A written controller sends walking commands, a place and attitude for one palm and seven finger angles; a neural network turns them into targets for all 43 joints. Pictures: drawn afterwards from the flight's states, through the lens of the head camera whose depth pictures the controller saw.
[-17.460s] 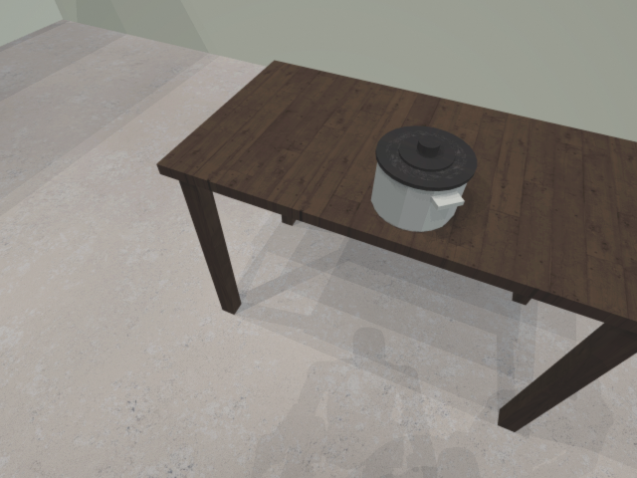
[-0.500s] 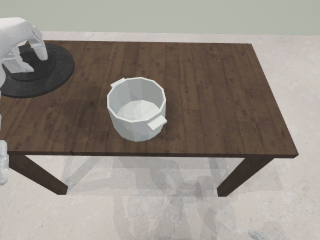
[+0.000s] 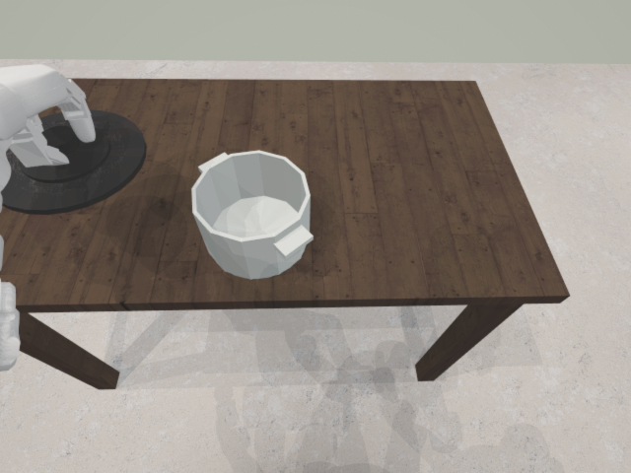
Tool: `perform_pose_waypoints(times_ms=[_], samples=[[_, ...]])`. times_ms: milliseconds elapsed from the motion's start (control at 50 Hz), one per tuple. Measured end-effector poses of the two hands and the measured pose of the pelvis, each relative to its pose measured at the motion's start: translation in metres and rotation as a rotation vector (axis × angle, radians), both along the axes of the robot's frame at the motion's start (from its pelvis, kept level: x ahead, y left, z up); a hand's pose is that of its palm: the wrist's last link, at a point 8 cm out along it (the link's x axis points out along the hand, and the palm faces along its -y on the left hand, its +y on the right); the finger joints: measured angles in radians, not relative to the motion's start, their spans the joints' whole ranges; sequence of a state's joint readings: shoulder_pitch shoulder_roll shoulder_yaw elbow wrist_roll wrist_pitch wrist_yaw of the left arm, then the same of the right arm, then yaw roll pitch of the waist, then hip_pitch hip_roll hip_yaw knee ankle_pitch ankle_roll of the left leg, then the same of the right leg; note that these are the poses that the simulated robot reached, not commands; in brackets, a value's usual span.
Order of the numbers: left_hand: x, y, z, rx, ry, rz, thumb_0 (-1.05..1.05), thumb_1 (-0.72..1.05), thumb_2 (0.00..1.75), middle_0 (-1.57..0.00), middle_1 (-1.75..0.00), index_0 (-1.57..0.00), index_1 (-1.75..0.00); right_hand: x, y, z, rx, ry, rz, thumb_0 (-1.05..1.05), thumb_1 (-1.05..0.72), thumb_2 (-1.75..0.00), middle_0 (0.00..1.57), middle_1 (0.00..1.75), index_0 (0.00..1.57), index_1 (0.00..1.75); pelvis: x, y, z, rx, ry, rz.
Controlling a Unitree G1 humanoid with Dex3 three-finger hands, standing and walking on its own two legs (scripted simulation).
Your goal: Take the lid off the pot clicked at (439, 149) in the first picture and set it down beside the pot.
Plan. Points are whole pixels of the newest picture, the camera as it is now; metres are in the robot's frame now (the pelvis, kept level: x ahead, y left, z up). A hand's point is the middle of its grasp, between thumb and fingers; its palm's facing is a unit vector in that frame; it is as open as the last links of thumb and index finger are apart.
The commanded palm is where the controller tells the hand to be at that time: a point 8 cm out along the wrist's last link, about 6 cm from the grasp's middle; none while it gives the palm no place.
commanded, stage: lower the lid onto the table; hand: left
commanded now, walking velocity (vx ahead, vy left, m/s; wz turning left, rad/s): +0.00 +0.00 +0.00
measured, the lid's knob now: (59, 141) +0.49 +0.31 +0.13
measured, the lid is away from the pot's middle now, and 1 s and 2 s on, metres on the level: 0.22 0.22 0.24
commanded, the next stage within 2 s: none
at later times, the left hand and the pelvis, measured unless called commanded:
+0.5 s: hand (52, 168) +0.46 +0.31 +0.12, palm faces -0.43 -0.07 -0.90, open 6.9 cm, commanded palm +0.48 +0.31 +0.19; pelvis +0.01 +0.00 +0.00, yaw +0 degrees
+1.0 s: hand (75, 176) +0.47 +0.30 +0.09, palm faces -0.44 -0.07 -0.90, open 6.9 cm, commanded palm +0.49 +0.30 +0.16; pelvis +0.01 +0.01 -0.01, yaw -1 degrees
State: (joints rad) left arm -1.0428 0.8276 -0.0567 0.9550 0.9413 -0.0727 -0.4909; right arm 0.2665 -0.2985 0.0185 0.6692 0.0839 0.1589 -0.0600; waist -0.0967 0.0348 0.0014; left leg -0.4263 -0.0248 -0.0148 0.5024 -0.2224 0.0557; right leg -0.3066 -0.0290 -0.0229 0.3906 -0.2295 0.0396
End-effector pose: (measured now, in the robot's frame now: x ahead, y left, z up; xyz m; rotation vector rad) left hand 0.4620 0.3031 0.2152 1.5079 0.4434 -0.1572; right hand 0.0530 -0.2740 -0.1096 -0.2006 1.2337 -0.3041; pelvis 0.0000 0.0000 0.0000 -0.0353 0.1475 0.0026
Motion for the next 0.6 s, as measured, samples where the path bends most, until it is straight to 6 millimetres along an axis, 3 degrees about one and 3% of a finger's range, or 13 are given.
perform_pose_waypoints(times_ms=[140, 420, 600], samples=[[0.003, 0.002, -0.008, -0.015, 0.007, 0.003, -0.04, 0.36, 0.66, -0.76, -0.94, -0.69, -0.92, -0.005, -0.002, -0.002, 0.003, 0.027, -0.021, 0.01, -0.91, -0.90, 0.20, 0.30, 0.20, 0.30, 0.004, -0.001, 0.000, 0.000, 0.011, -0.006], [0.001, 0.009, -0.034, -0.018, 0.059, 0.004, -0.04, 0.36, 0.66, -0.76, -0.94, -0.69, -0.92, 0.016, -0.001, -0.002, -0.009, -0.003, -0.005, 0.01, -0.91, -0.90, 0.20, 0.30, 0.20, 0.30, 0.005, -0.002, -0.003, -0.005, 0.030, -0.006], [0.006, 0.007, -0.045, -0.014, 0.065, -0.021, -0.04, 0.36, 0.66, -0.76, -0.94, -0.69, -0.92, 0.014, -0.001, -0.001, -0.028, 0.007, -0.008, 0.01, -0.91, -0.90, 0.20, 0.30, 0.20, 0.30, 0.007, 0.000, -0.004, -0.007, 0.043, -0.007]])
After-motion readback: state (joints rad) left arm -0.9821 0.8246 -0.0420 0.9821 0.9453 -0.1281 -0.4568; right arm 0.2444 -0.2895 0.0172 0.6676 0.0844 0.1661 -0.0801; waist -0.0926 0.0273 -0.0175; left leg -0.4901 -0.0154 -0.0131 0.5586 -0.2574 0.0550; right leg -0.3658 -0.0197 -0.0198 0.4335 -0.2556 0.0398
